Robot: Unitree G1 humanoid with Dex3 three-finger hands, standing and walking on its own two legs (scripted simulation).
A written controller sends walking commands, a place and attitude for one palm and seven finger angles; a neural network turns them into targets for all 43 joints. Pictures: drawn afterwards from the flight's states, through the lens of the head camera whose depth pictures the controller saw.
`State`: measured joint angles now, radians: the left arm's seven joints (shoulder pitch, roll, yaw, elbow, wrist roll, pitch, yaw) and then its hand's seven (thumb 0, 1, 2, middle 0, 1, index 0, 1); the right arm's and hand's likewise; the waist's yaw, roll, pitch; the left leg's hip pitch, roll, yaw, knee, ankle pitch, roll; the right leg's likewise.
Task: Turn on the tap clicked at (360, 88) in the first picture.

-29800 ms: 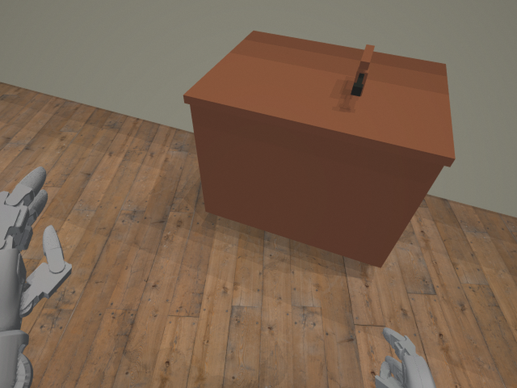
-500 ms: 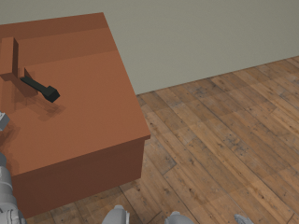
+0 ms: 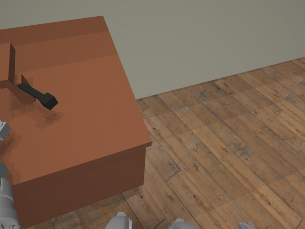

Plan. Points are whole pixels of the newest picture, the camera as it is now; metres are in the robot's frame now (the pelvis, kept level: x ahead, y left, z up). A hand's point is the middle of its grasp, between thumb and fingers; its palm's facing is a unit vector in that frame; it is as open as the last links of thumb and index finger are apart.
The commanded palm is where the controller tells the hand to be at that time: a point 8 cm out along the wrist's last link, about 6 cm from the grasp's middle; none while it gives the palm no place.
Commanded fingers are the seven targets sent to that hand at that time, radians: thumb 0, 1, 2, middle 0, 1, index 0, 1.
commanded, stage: push the lever round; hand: left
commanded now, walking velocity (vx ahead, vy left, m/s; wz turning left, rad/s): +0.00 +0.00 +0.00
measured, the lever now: (48, 101) +0.41 +0.28 +0.07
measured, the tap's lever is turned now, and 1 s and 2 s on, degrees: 40 40 44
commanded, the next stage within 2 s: none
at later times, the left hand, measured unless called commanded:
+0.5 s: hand (14, 121) +0.36 +0.35 +0.05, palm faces +0.58 -0.81 -0.12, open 7.8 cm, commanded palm +0.31 +0.38 +0.05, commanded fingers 0.00 0.90 0.90 -0.15 -0.15 -0.15 -0.15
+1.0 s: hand (23, 122) +0.36 +0.33 +0.05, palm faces +0.61 -0.79 -0.09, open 7.8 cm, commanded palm +0.31 +0.35 +0.05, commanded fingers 0.00 0.90 0.90 -0.15 -0.15 -0.15 -0.15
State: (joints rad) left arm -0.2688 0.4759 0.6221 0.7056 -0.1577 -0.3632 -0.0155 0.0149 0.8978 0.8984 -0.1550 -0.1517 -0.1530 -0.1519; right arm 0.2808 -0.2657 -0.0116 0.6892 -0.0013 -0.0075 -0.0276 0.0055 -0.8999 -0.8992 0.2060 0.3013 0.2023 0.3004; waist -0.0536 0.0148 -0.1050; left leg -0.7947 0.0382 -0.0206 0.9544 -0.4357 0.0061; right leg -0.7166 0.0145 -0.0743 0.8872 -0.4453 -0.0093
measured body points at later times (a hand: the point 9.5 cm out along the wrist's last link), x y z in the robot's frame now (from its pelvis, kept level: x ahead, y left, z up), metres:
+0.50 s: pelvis +0.00 -0.01 +0.00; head +0.09 +0.01 +0.44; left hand +0.33 +0.39 +0.06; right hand +0.08 -0.28 -0.11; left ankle +0.01 +0.11 -0.69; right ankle -0.01 -0.12 -0.69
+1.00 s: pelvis +0.00 +0.00 +0.00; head +0.07 +0.02 +0.44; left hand +0.32 +0.37 +0.06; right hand +0.10 -0.27 -0.11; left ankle +0.01 +0.11 -0.69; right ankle -0.01 -0.12 -0.69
